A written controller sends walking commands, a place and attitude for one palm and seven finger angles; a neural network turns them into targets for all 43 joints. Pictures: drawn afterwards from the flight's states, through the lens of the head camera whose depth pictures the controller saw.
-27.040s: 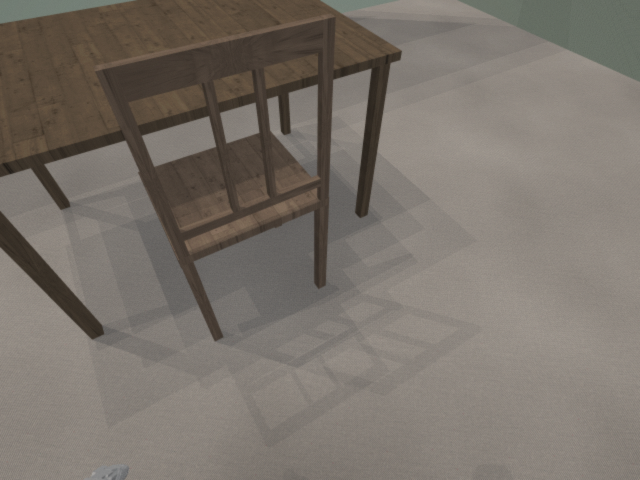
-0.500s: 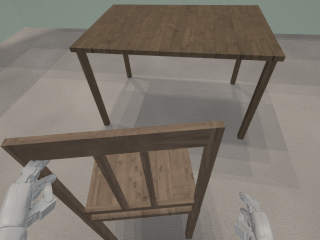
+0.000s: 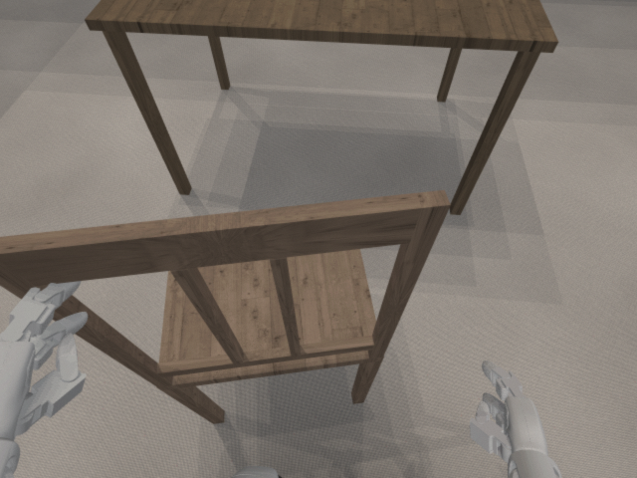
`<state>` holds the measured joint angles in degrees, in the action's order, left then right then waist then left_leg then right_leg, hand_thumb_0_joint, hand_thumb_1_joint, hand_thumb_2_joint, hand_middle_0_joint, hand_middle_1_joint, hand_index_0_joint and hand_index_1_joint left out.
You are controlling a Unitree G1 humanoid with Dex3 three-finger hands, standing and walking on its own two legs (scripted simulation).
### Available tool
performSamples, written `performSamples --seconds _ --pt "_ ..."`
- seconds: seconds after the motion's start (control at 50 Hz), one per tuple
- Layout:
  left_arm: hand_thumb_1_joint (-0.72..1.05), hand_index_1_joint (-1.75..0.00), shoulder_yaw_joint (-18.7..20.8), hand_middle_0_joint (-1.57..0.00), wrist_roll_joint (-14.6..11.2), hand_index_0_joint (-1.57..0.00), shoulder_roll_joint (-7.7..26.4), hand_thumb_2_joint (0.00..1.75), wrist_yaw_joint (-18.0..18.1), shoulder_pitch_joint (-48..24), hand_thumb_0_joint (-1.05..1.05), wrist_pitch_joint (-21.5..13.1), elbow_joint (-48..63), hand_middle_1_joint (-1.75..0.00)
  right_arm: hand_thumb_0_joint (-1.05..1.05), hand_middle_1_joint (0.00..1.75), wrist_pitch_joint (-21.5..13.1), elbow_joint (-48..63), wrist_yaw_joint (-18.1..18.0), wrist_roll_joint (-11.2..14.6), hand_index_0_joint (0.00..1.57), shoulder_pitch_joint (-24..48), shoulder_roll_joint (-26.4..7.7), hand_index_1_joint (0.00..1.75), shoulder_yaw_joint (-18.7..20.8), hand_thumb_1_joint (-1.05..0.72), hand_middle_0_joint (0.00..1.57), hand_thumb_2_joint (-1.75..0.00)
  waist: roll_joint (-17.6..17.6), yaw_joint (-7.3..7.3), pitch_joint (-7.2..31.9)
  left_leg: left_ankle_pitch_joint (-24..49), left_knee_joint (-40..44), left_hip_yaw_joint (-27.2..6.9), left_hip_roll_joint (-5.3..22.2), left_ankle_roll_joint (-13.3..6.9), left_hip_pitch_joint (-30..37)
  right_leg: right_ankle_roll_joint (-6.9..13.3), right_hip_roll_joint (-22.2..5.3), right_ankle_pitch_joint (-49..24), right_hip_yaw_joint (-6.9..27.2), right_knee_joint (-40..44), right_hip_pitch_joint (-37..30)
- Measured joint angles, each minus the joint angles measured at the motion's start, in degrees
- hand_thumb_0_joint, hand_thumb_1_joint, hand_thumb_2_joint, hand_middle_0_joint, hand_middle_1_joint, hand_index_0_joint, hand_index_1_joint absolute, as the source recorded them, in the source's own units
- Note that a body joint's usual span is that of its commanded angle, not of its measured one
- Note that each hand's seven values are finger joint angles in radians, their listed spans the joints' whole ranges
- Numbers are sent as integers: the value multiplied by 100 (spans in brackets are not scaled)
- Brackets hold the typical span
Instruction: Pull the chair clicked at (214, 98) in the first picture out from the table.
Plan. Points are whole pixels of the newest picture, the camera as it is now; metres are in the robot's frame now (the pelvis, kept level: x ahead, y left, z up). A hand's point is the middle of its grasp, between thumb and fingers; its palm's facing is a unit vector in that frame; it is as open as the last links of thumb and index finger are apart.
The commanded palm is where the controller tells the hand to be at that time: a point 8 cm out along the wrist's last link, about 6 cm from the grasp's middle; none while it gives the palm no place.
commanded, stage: step back with the hand held close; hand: left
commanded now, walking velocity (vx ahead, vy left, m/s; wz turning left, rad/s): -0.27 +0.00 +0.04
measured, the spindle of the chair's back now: (216, 322) +0.30 +0.18 -0.05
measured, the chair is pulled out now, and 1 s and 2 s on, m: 0.58 0.58 0.58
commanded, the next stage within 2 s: stop stepping back and stand still in 0.72 s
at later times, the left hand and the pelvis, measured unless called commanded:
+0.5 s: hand out of the picture +0.13 +0.31 +0.15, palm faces +0.47 -0.77 -0.44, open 7.4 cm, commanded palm +0.06 +0.34 +0.18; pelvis -0.07 +0.04 -0.01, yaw +0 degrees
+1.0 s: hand out of the picture +0.06 +0.29 +0.15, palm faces +0.37 -0.78 -0.50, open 7.4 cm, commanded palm +0.00 +0.32 +0.18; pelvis -0.15 +0.03 +0.00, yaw -2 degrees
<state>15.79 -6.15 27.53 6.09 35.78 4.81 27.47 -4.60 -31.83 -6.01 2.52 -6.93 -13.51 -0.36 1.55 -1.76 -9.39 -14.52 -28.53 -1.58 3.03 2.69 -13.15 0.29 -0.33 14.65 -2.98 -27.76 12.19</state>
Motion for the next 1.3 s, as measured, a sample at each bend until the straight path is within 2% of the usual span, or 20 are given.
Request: performSamples --seconds 0.12,0.16,0.26,0.32,0.38,0.42,0.46,0.54,0.62,0.68,0.76,0.8,0.86,0.92,0.96,1.04,1.1,1.14,1.22,1.3 --pt "89 -34 262 -30 89 -32 397 90 49 373 1 -185 410 -34 2 30 -19 -28 -76 -25 20 -35 70 30 64 -90 20 -90 -112 71 11 80 -217 -39 -9 -27 -363 -20 -6 -123 -27 -122 305" --pt "89 -35 426 -28 73 -33 437 90 142 381 1 -444 623 -33 2 30 -71 -70 -108 -52 20 -99 83 30 67 -90 20 -90 -123 39 56 107 -298 -81 -17 -33 -486 -24 -12 -158 -64 -164 393" --pt "89 -33 1101 -24 174 -29 274 90 362 -33 2 -1268 1004 -31 2 30 -134 -290 -98 -123 20 -217 108 30 61 -90 20 -90 -35 -35 407 174 -449 -142 -37 -55 -732 -34 -25 -256 -115 -213 569" --pt "89 -32 1238 -22 264 -26 -28 90 436 -278 1 -1535 626 -30 2 30 -74 -380 -31 -120 20 -255 87 30 99 -90 21 -90 109 9 737 -177 -690 -101 -80 -125 -880 -65 -47 -317 -46 -225 656" --pt "89 -31 1080 -21 329 -23 -330 90 466 -543 1 -1459 141 -30 2 30 -17 -454 6 -121 20 -280 6 30 121 -90 21 -90 201 68 936 -490 -938 -72 -183 -204 -1006 -140 -118 -332 38 -352 767" --pt "89 -31 936 -21 344 -22 -474 90 456 -653 1 -1349 -77 -30 2 30 30 -471 2 -118 20 -304 -14 30 98 -90 21 -90 167 110 967 -160 -892 -14 -224 -254 -1004 -185 -172 -314 84 -463 823" --pt "89 -31 811 -20 384 -22 -582 90 429 -662 1 -1243 -165 -30 2 30 38 -423 -19 -120 20 -375 16 30 51 -90 21 -90 121 140 971 200 -780 33 -211 -318 -983 -205 -159 112 131 -645 902" --pt "89 -31 721 -21 511 -21 -526 90 360 -577 1 -1269 -30 -30 2 30 -143 -268 -23 -159 20 -607 215 30 -14 -90 21 -90 16 281 932 375 -607 -96 -189 -388 -1049 -148 34 545 195 -1372 797" --pt "89 -31 959 -21 461 -21 -309 90 301 -397 1 -1590 412 -30 2 30 -406 -336 75 -266 20 -649 346 30 -96 -90 21 -90 -152 146 947 645 -418 -72 -160 -332 -1309 -69 99 840 160 -1233 315" --pt "89 -31 1184 -21 371 -21 -180 90 287 -443 1 -1812 512 -30 1 30 -541 -498 133 -328 20 -432 365 30 -123 -90 21 -90 -202 -14 856 870 -283 44 -123 -259 -1551 -39 90 859 201 -364 -148" --pt "89 -30 996 -21 297 -21 -266 90 119 -705 1 -1863 398 -30 1 30 -474 -669 208 -281 21 -67 178 30 -17 -90 21 -90 394 -69 444 1186 -121 -173 212 -188 -1570 -20 473 360 73 224 -316" --pt "89 -30 904 -21 252 -21 -225 90 26 -538 1 -1895 444 -30 2 30 -376 -698 217 -187 21 -74 141 30 32 -90 21 -90 446 -48 451 838 -456 -239 171 -222 -1562 18 501 318 89 162 -323" --pt "89 -31 834 -21 278 -21 -239 90 6 -157 1 -1880 424 -30 2 30 -160 -715 177 -149 21 -218 134 30 90 -90 21 -90 207 42 792 66 -1318 -149 -196 -198 -1351 5 290 441 226 -40 -175" --pt "89 -31 880 -21 307 -21 -252 90 83 -109 1 -1757 215 -30 2 30 -54 -578 98 -130 20 -335 71 30 97 -90 21 -90 52 219 1040 -80 -599 -49 -343 -364 -810 -70 138 508 224 -229 37" --pt "89 -31 941 -21 307 -21 -205 90 151 -278 1 -1620 34 -30 2 30 -27 -523 86 -130 20 -286 110 30 118 -90 21 -90 -169 243 950 99 -348 27 -456 -420 -739 -114 1 429 262 -316 112" --pt "89 -31 927 -21 296 -21 -244 90 230 -233 1 -1356 92 -30 2 30 -174 -321 155 -200 20 -290 160 30 69 -90 20 -90 -297 268 872 371 -95 106 -418 -396 -666 -102 -37 635 222 -369 186" --pt "89 -30 785 -21 325 -21 -269 90 236 -147 1 -1348 354 -30 2 30 -300 -259 165 -177 20 -392 169 30 12 -90 20 -90 -219 313 823 467 -101 -49 -331 -348 -695 -81 52 5 44 25 21" --pt "89 -30 752 -21 362 -21 -253 90 232 -65 1 -1421 473 -30 1 30 -314 -261 149 -165 20 -498 189 30 -14 -90 20 -90 -166 312 861 384 -165 -137 -277 -325 -750 -33 116 -36 -52 131 -25" --pt "89 -31 818 -21 376 -21 -264 90 302 -27 1 -1515 399 -30 1 30 -294 -364 99 -173 20 -700 207 30 -18 -90 21 -90 -59 235 974 20 -331 -230 -229 -282 -855 47 177 -85 -159 238 -53" --pt "89 -31 782 -21 337 -21 -463 90 414 -269 1 -1472 122 -30 1 30 -278 -624 79 -189 20 -767 94 30 -13 -90 21 -90 86 144 1011 -333 -682 -312 -242 -288 -937 65 216 -44 -170 76 -39"
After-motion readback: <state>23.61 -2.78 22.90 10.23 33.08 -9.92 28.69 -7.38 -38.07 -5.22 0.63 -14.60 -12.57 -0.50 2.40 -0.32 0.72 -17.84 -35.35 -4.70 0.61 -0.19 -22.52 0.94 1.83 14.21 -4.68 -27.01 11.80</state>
